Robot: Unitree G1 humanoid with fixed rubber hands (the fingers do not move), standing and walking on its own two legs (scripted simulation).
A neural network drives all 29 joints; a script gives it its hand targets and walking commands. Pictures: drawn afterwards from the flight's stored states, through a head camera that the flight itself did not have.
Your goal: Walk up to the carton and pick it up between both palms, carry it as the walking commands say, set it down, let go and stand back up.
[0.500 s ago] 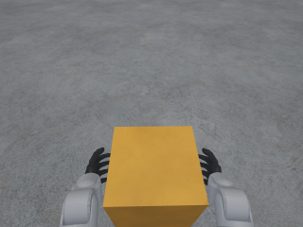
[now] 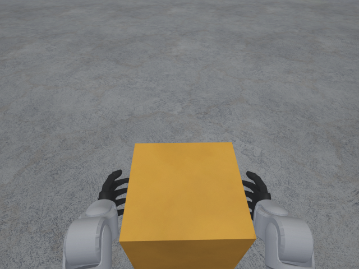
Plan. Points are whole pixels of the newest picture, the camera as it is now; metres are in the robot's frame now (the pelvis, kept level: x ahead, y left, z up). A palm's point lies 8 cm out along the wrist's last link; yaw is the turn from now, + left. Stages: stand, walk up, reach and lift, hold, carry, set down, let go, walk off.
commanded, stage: carry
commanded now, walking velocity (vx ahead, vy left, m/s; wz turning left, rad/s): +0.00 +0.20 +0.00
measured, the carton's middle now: (184, 212) +0.27 -0.01 +0.02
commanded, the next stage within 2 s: none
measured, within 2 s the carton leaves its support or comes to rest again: neither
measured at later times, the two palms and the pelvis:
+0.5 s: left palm (86, 172) +0.32 +0.20 +0.12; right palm (228, 174) +0.31 -0.10 +0.11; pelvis +0.06 +0.06 +0.02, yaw +0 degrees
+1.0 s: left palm (114, 108) +0.59 +0.20 +0.09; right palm (209, 111) +0.59 -0.10 +0.07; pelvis +0.33 +0.05 -0.01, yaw +2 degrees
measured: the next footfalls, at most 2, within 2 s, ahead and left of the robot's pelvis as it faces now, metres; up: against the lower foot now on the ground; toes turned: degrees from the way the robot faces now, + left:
right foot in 0.28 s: +0.03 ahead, -0.10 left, +0.00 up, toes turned -10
left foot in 0.54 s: +0.15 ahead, +0.19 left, +0.00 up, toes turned +9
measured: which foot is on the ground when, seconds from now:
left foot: down 0.00-0.28, up 0.30-0.52, down 0.54-0.98, up 1.00-1.00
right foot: down 0.00-0.04, up 0.06-0.26, down 0.28-0.54, up 0.56-0.92, down 0.94-1.00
